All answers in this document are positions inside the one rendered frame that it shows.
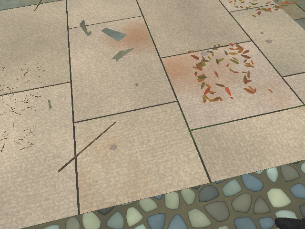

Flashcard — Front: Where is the right robot hand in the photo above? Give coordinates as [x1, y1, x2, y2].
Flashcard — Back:
[274, 218, 305, 229]

